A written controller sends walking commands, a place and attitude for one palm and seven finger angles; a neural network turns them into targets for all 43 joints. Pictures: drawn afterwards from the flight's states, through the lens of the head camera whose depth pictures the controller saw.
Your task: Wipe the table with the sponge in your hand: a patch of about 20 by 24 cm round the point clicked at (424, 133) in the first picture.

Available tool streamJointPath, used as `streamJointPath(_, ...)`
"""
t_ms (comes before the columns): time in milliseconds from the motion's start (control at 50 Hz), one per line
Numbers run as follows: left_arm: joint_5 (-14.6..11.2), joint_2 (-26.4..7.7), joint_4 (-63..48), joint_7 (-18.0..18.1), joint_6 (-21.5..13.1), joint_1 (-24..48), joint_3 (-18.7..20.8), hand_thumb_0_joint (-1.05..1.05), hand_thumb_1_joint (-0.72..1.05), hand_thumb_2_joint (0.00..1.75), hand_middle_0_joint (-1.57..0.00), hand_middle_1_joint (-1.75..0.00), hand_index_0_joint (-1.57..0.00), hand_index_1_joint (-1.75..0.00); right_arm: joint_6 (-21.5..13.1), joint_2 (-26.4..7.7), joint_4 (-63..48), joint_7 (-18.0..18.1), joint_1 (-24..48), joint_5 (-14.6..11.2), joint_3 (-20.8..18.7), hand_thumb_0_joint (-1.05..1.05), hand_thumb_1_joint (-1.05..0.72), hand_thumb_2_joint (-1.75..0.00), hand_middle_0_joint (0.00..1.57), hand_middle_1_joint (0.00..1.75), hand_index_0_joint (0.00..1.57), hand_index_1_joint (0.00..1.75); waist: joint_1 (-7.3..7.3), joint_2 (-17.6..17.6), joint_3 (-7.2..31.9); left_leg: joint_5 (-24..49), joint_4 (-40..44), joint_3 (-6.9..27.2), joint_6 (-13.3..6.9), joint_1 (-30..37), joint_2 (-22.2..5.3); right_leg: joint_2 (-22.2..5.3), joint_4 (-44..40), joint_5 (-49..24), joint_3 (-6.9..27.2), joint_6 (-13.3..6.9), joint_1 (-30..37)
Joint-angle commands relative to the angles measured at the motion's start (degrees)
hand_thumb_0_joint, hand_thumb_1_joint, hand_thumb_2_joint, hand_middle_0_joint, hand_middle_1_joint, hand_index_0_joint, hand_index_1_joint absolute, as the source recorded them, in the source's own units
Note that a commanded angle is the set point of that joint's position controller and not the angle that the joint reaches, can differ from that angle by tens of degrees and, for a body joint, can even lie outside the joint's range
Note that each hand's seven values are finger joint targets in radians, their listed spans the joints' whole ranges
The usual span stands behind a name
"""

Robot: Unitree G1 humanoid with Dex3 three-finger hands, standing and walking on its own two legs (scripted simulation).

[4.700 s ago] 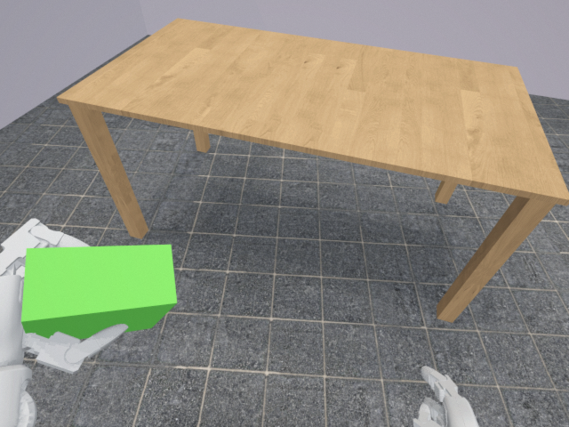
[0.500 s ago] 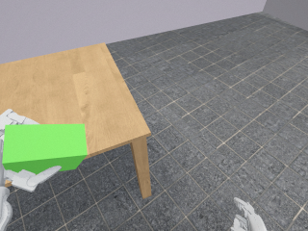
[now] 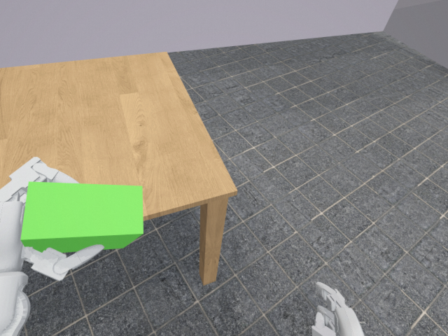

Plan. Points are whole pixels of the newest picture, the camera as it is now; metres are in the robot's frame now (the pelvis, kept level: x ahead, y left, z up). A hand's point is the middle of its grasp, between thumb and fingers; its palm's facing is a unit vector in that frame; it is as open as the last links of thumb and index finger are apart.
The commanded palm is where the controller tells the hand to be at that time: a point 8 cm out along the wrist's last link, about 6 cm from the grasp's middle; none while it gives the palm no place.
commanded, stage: come to a stop and stand still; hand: left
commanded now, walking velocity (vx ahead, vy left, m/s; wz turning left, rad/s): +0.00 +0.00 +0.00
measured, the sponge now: (101, 220) +0.23 +0.21 +0.13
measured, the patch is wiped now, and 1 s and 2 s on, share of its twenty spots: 0.00 0.00 0.00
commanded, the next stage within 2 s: look again from close up in 0.36 s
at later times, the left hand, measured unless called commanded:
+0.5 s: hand (67, 208) +0.23 +0.25 +0.15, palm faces +0.37 -0.86 -0.36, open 10.6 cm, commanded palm +0.18 +0.28 +0.18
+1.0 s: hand (60, 220) +0.21 +0.25 +0.15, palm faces +0.35 -0.86 -0.37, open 10.6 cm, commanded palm +0.16 +0.29 +0.18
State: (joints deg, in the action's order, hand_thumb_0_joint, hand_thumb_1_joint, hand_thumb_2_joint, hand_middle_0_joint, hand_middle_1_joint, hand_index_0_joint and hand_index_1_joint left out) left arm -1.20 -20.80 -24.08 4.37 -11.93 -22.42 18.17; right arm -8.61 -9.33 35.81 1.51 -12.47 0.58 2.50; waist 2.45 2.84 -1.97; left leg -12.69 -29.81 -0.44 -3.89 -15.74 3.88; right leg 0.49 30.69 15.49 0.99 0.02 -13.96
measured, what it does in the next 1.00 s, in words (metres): stands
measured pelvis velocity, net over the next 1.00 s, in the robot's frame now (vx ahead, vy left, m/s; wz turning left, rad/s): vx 0.01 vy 0.01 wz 0.03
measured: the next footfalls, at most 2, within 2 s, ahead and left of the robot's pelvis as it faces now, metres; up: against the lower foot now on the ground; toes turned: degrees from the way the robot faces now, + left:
right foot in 1.38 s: +0.10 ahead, -0.08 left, +0.00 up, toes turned -4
left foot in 1.60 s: +0.19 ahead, +0.23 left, +0.00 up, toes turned +0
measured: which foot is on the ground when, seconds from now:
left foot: down 0.00-1.00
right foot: down 0.00-1.00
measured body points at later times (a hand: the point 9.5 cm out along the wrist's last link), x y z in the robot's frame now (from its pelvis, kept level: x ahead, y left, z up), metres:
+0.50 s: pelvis +0.02 +0.00 +0.01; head +0.03 +0.01 +0.46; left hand +0.21 +0.29 +0.17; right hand +0.21 -0.23 -0.05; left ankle +0.04 +0.07 -0.73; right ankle +0.00 -0.11 -0.73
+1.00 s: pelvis +0.01 +0.01 +0.01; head +0.01 +0.02 +0.46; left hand +0.19 +0.29 +0.17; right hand +0.18 -0.23 -0.07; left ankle +0.04 +0.07 -0.73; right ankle +0.00 -0.11 -0.73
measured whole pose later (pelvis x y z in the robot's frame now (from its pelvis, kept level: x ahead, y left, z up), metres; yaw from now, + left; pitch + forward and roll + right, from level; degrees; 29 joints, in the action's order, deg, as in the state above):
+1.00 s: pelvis +0.01 +0.01 +0.01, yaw +2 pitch +0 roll -2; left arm -2.4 -20.4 -24.2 5.5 -10.4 -26.8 16.3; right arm -4.6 -13.1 33.9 2.4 -13.4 0.7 0.7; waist 0.9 -1.1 0.8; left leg -11.6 -26.8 1.7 -3.9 -15.2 3.2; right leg 3.2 20.2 12.4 -1.1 -1.2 -8.1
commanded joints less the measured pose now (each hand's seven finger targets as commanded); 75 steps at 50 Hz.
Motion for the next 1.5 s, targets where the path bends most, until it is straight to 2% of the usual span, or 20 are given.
streamJointPath(0, -0.6, -12.4, -20.1, 2.1, -4.4, 12.0, 8.7, 0.00, 0.10, 1.30, -1.20, -1.60, -1.20, -1.60, -4.2, -8.3, -10.3, 1.4, 6.9, 0.8, -2.9, 0.00, -0.90, -0.90, 0.20, 0.30, 0.20, 0.30, -0.55, -14.7, 6.9, 1.9, 19.3, 18.6, 2.1, 7.1, -13.9, 1.0, 4.5, 4.2, 0.4, -0.7, -2.2)
streamJointPath(80, -0.5, -11.4, -23.4, 2.6, -4.7, 6.2, 7.7, 0.00, 0.10, 1.30, -1.20, -1.60, -1.20, -1.60, -5.1, -8.5, -10.9, 0.2, 6.2, 0.7, -2.9, 0.00, -0.90, -0.90, 0.20, 0.30, 0.20, 0.30, -0.25, -12.1, 12.2, 22.5, 9.9, 9.9, 2.3, 12.8, -11.9, 0.1, -5.5, -2.0, -0.8, -1.2, 2.9)
streamJointPath(140, -1.1, -11.2, -19.6, 2.7, -4.3, 1.6, 8.8, 0.00, 0.10, 1.30, -1.20, -1.60, -1.20, -1.60, -3.9, -8.9, -11.0, -0.1, 6.3, 0.6, -2.9, 0.00, -0.90, -0.90, 0.20, 0.30, 0.20, 0.30, -0.49, -6.9, 14.1, 20.7, 5.5, 6.9, 4.7, 7.0, -8.4, -2.2, -9.7, -17.0, 1.6, -2.0, 11.6)
streamJointPath(200, -1.9, -7.8, -13.1, 2.4, -2.7, -2.5, 7.7, 0.00, 0.10, 1.30, -1.20, -1.60, -1.20, -1.60, -2.3, -9.6, -10.4, 0.1, 5.4, -0.1, -3.9, 0.00, -0.90, -0.90, 0.20, 0.30, 0.20, 0.30, -1.18, -1.9, 13.1, 19.4, 4.1, 5.5, 4.4, 8.4, -7.0, -3.6, -10.3, -20.2, 4.2, -2.7, 7.8)
streamJointPath(300, -2.3, -8.8, -11.5, 2.2, -1.8, 1.1, 7.4, 0.00, 0.10, 1.30, -1.20, -1.60, -1.20, -1.60, -0.3, -9.5, -10.7, 1.6, 6.6, -0.5, -3.6, 0.00, -0.90, -0.90, 0.20, 0.30, 0.20, 0.30, -1.19, -5.2, 10.3, 16.5, 9.4, 6.7, 4.4, 8.6, -7.9, -1.4, -10.0, -13.1, 1.2, -1.0, 4.7)
streamJointPath(480, -1.8, -11.3, -18.5, 3.0, -2.7, 5.5, 6.9, 0.00, 0.10, 1.30, -1.20, -1.60, -1.20, -1.60, -0.5, -10.1, -12.0, 2.2, 7.3, 0.0, -3.6, 0.00, -0.90, -0.90, 0.20, 0.30, 0.20, 0.30, -1.17, -8.5, 10.4, 14.7, 9.1, 5.8, 3.7, 8.2, -5.9, -2.1, -12.3, -14.3, 1.5, -1.1, 6.5)
streamJointPath(660, -2.8, -9.7, -11.6, 2.6, -2.1, -0.7, 7.6, 0.00, 0.10, 1.30, -1.20, -1.60, -1.20, -1.60, 0.4, -9.8, -11.6, 2.3, 6.1, -0.4, -3.8, 0.00, -0.90, -0.90, 0.20, 0.30, 0.20, 0.30, -1.10, -4.0, 9.8, 13.6, 9.2, 5.4, 3.5, 8.1, -6.0, -2.1, -14.6, -14.5, 1.9, -0.9, 5.9)
streamJointPath(780, -2.5, -9.4, -12.4, 2.2, -1.9, 3.6, 5.6, 0.00, 0.10, 1.30, -1.20, -1.60, -1.20, -1.60, 0.5, -10.0, -11.7, 2.5, 6.7, -0.5, -3.7, 0.00, -0.90, -0.90, 0.20, 0.30, 0.20, 0.30, -1.54, -5.4, 7.6, 7.5, 11.4, 5.4, 3.4, 7.8, -5.4, -1.7, -16.5, -9.3, 1.5, -0.6, 3.7)
streamJointPath(980, -2.2, -11.7, -14.4, 2.9, -2.9, 2.9, 7.2, 0.00, 0.10, 1.30, -1.20, -1.60, -1.20, -1.60, 0.8, -11.1, -11.4, 1.4, 6.4, 0.1, -5.1, 0.00, -0.90, -0.90, 0.20, 0.30, 0.20, 0.30, -2.31, -3.3, 4.0, -6.3, 1.2, 5.4, 1.2, 2.2, -3.9, -8.9, -17.1, 13.2, 8.1, -4.6, -2.0)
streamJointPath(1040, -2.2, -11.0, -14.3, 2.9, -3.4, 2.9, 7.3, 0.00, 0.10, 1.30, -1.20, -1.60, -1.20, -1.60, 1.0, -11.0, -11.4, 1.2, 6.0, -0.3, -5.1, 0.00, -0.90, -0.90, 0.20, 0.30, 0.20, 0.30, -2.42, -5.6, 3.5, -6.3, 3.6, 8.2, 0.4, 1.5, -5.5, -7.3, -10.3, 10.8, 6.2, -4.7, -2.0)
streamJointPath(1100, -1.7, -11.1, -15.7, 2.9, -4.1, 4.4, 7.9, 0.00, 0.10, 1.30, -1.20, -1.60, -1.20, -1.60, 0.2, -11.4, -11.6, 1.4, 5.5, -0.3, -5.0, 0.00, -0.90, -0.90, 0.20, 0.30, 0.20, 0.30, -2.48, -15.5, 3.9, -10.0, 16.1, 22.9, -1.2, 3.2, -12.8, 0.8, 8.9, 4.8, -2.8, -1.1, -4.7)
streamJointPath(1140, -1.4, -11.9, -16.5, 2.9, -4.4, 4.2, 8.2, 0.00, 0.10, 1.30, -1.20, -1.60, -1.20, -1.60, -0.5, -10.4, -11.3, 1.4, 4.0, 0.5, -5.1, 0.00, -0.90, -0.90, 0.20, 0.30, 0.20, 0.30, -2.50, -12.6, 5.3, 2.3, 16.8, 27.1, -2.7, 11.8, -15.8, 0.3, 16.8, 11.7, -1.8, -0.9, -13.3)
streamJointPath(1220, -1.4, -10.0, -15.9, 2.5, -3.8, -0.9, 6.7, 0.00, 0.10, 1.30, -1.20, -1.60, -1.20, -1.60, -0.8, -10.6, -11.0, 0.5, 3.0, -0.3, -5.3, 0.00, -0.90, -0.90, 0.20, 0.30, 0.20, 0.30, -1.81, -8.0, 7.9, 23.6, 9.6, 17.2, -3.6, 14.8, -14.1, -1.4, 14.1, 9.8, -3.6, -0.8, -13.4)
streamJointPath(1300, -1.9, -10.9, -16.2, 2.5, -4.0, -3.9, 8.6, 0.00, 0.10, 1.30, -1.20, -1.60, -1.20, -1.60, -0.4, -10.4, -11.4, 0.2, 4.1, -0.6, -4.9, 0.00, -0.90, -0.90, 0.20, 0.30, 0.20, 0.30, -1.41, -10.0, 9.7, 19.9, 6.8, 10.6, -0.3, 3.7, -10.5, -1.5, 0.7, 1.3, -6.8, -1.1, 1.7)
streamJointPath(1340, -1.9, -12.3, -15.3, 2.9, -4.5, -4.2, 10.7, 0.00, 0.10, 1.30, -1.20, -1.60, -1.20, -1.60, 0.3, -10.3, -11.6, 0.4, 5.3, -0.3, -4.8, 0.00, -0.90, -0.90, 0.20, 0.30, 0.20, 0.30, -0.17, -4.7, 11.5, 13.2, -1.8, 9.2, 1.8, -11.1, -9.4, -5.1, -5.9, -6.7, -2.4, -3.6, 19.6)
streamJointPath(1360, -1.9, -13.6, -15.0, 3.3, -4.5, -3.9, 11.8, 0.00, 0.10, 1.30, -1.20, -1.60, -1.20, -1.60, 0.7, -10.0, -11.8, 0.3, 4.2, -0.4, -5.4, 0.00, -0.90, -0.90, 0.20, 0.30, 0.20, 0.30, -0.17, 5.5, 14.5, 7.2, -15.9, 5.2, 3.3, -21.1, -4.7, -14.6, -6.4, -8.8, 11.1, -9.1, 28.5)
streamJointPath(1380, -2.8, -12.8, -13.5, 3.1, -4.4, -2.9, 11.2, 0.00, 0.10, 1.30, -1.20, -1.60, -1.20, -1.60, 0.7, -11.1, -12.0, -0.1, 3.8, -0.6, -6.2, 0.00, -0.90, -0.90, 0.20, 0.30, 0.20, 0.30, -1.30, 12.4, 12.2, -9.6, -30.4, 2.8, 3.1, -25.0, -1.6, -27.2, -11.5, -10.6, 27.0, -15.6, 23.0)
streamJointPath(1400, -3.2, -11.0, -14.5, 3.1, -5.0, 0.2, 10.4, 0.00, 0.10, 1.30, -1.20, -1.60, -1.20, -1.60, 0.6, -11.7, -11.3, -0.3, 3.3, -0.8, -6.8, 0.00, -0.90, -0.90, 0.20, 0.30, 0.20, 0.30, -2.17, 8.2, 8.0, -16.3, -36.0, 6.7, 3.5, -25.0, -4.7, -30.0, -13.5, -4.9, 29.1, -17.1, 14.7)
streamJointPath(1440, -2.4, -11.6, -16.1, 3.3, -4.9, 0.5, 10.7, 0.00, 0.10, 1.30, -1.20, -1.60, -1.20, -1.60, 1.2, -11.1, -10.7, -0.7, 3.4, -1.0, -6.4, 0.00, -0.90, -0.90, 0.20, 0.30, 0.20, 0.30, -2.12, 3.3, 3.3, -15.4, -33.8, 10.5, 2.7, -22.8, -9.3, -27.2, -11.0, -6.9, 22.8, -14.8, 6.4)
streamJointPath(1480, -1.5, -12.9, -19.2, 4.0, -5.2, 3.0, 11.2, 0.00, 0.10, 1.30, -1.20, -1.60, -1.20, -1.60, 2.3, -8.6, -9.7, -0.8, 4.7, -0.2, -4.7, 0.00, -0.90, -0.90, 0.20, 0.30, 0.20, 0.30, -2.31, -0.3, 6.3, -12.0, -18.8, 4.9, 1.8, -10.8, -9.3, -21.7, -5.1, -14.3, 10.0, -10.7, 0.7)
